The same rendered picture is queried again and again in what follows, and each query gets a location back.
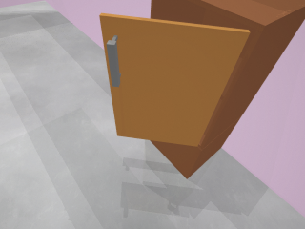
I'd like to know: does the handle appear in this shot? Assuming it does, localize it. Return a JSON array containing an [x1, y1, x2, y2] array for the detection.
[[106, 35, 121, 87]]

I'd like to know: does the cupboard door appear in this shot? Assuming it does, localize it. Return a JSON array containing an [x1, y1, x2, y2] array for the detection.
[[99, 12, 250, 147]]

